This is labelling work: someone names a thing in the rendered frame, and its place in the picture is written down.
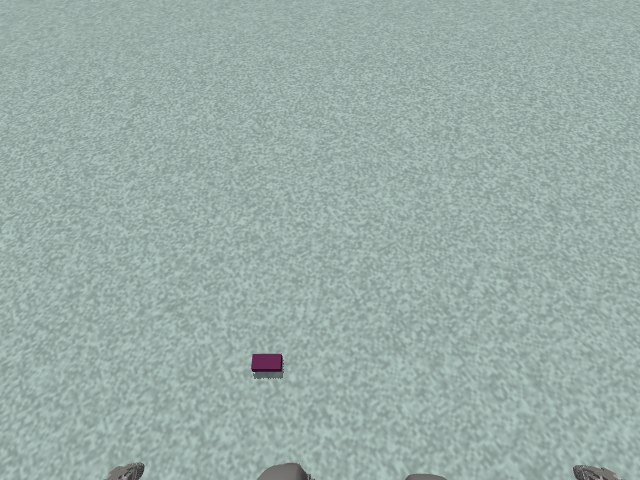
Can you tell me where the small box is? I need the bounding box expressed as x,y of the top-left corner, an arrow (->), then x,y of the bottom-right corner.
251,354 -> 282,372

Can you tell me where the left robot hand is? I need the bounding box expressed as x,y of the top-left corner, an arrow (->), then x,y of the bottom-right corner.
103,463 -> 144,480

